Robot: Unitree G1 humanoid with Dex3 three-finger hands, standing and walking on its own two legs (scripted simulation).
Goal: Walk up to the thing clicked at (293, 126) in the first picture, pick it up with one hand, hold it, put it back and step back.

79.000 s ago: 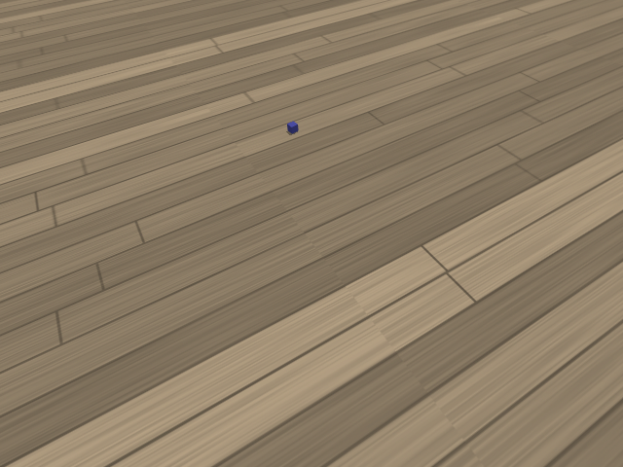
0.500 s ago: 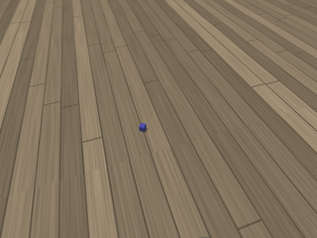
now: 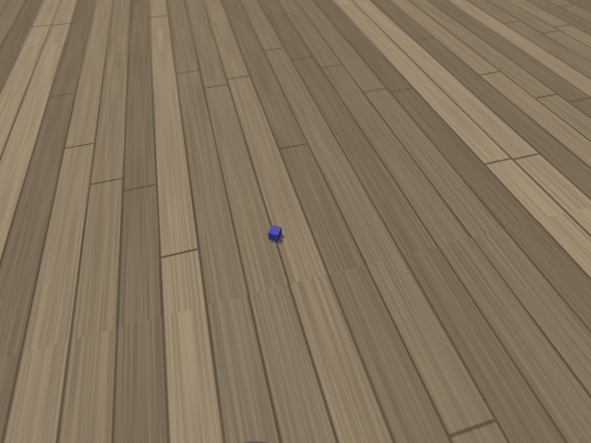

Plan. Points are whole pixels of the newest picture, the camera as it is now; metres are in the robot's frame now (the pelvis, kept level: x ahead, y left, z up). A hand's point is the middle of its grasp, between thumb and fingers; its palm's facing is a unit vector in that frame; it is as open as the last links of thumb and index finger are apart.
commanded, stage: step back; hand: left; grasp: from above
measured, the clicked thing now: (275, 233) +1.00 +0.18 -0.74
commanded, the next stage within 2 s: stand in 0.30 s
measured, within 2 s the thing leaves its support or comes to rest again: neither
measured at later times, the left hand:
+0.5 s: hand out of the picture +0.11 +0.24 -0.13, palm faces -0.03 -0.94 -0.34, open 7.4 cm
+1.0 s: hand out of the picture +0.11 +0.24 -0.13, palm faces -0.05 -0.94 -0.34, open 7.4 cm
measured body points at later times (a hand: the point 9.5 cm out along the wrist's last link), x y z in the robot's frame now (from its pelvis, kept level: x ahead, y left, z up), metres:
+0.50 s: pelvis +0.02 +0.00 +0.02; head +0.03 -0.01 +0.47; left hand +0.11 +0.29 -0.11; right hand +0.13 -0.30 -0.11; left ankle +0.05 +0.12 -0.72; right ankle -0.01 -0.14 -0.72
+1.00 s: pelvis +0.03 -0.01 +0.02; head +0.04 -0.01 +0.47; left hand +0.11 +0.29 -0.11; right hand +0.09 -0.31 -0.11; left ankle +0.05 +0.12 -0.72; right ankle -0.01 -0.14 -0.72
